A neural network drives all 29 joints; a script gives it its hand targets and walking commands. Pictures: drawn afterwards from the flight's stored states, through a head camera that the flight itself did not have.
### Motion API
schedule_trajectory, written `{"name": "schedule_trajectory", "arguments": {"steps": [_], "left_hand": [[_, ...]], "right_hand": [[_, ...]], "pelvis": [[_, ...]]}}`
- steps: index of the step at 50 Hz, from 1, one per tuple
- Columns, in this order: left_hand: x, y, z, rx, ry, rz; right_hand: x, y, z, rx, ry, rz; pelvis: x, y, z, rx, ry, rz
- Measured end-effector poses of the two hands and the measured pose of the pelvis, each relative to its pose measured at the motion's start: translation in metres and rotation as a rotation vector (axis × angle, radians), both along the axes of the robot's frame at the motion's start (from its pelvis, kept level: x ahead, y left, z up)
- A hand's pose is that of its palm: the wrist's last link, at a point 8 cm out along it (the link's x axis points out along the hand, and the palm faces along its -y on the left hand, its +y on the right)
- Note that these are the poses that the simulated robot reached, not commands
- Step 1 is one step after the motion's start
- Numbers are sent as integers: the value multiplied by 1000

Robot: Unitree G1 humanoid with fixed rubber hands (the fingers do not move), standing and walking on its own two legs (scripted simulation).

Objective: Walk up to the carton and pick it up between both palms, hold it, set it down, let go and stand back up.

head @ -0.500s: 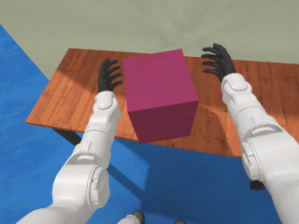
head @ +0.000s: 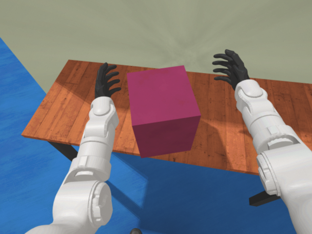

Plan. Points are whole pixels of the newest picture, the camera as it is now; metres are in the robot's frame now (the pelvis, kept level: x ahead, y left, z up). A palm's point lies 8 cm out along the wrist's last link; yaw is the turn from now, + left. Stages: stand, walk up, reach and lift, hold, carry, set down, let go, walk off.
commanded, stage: set down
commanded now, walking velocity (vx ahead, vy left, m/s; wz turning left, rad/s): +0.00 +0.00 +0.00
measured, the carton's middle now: (161, 114) +0.45 +0.06 -0.03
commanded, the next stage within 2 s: none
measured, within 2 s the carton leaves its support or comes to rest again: neither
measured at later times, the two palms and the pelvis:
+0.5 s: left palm (108, 124) +0.35 +0.18 +0.06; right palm (255, 115) +0.42 -0.18 +0.06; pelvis -0.01 +0.00 +0.00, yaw -1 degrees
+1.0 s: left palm (109, 148) +0.31 +0.17 +0.01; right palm (252, 148) +0.35 -0.19 +0.01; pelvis +0.00 +0.00 +0.00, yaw +1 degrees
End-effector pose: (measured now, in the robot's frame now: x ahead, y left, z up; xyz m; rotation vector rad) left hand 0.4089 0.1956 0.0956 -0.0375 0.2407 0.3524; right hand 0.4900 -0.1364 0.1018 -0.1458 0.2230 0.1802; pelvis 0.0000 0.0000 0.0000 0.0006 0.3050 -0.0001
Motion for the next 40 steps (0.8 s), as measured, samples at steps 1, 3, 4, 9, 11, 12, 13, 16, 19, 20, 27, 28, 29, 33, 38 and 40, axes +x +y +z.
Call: {"name": "schedule_trajectory", "arguments": {"steps": [1, 3, 4, 9, 11, 12, 13, 16, 19, 20, 27, 28, 29, 33, 38, 40], "left_hand": [[-2, 1, -3, -3, 4, 1], [-7, 2, -10, -6, 14, 2], [-10, 2, -14, -7, 22, 3], [-22, 1, -32, -27, 48, 15], [-27, 0, -35, -24, 50, 15], [-29, 0, -36, -20, 48, 14], [-31, -1, -36, -17, 46, 12], [-38, -4, -35, -5, 41, 6], [-44, -9, -32, -1, 39, 0], [-47, -10, -32, -1, 41, -3], [-67, -20, -39, -22, 40, -24], [-71, -21, -43, -24, 44, -26], [-75, -23, -46, -25, 46, -28], [-91, -28, -64, -38, 67, -37], [-104, -32, -81, -43, 84, -41], [-106, -31, -84, -41, 81, -35]], "right_hand": [[-3, 0, -3, -6, 7, 2], [-9, 0, -12, -12, 23, 6], [-12, 0, -17, -12, 34, 7], [-25, -5, -37, 2, 58, -6], [-29, -9, -40, 17, 51, -15], [-32, -11, -41, 21, 43, -16], [-34, -13, -42, 26, 37, -19], [-41, -22, -43, 39, 20, -28], [-49, -32, -44, 41, 18, -35], [-52, -36, -44, 39, 21, -37], [-83, -50, -49, 12, 33, -33], [-87, -51, -51, 8, 36, -30], [-93, -51, -53, 9, 38, -26], [-111, -51, -63, 5, 57, -16], [-129, -45, -79, 15, 80, -4], [-133, -43, -84, 27, 83, -5]], "pelvis": [[0, 0, 1, 0, -6, 0], [-1, 1, 1, -1, -17, 2], [-1, 2, 2, -2, -22, 3], [-5, 4, 1, -5, -19, 5], [-7, 5, 0, -5, -15, 2], [-8, 6, 0, -5, -15, 1], [-9, 6, 0, -5, -14, -1], [-11, 7, 0, -4, -15, -6], [-13, 6, 0, -2, -19, -13], [-14, 6, 0, -1, -22, -15], [-14, -1, 2, 5, -68, -19], [-14, -2, 2, 6, -77, -16], [-13, -3, 2, 6, -89, -14], [-13, -6, 1, 9, -125, 0], [-12, -7, 0, 11, -157, 13], [-12, -6, -1, 12, -159, 16]]}}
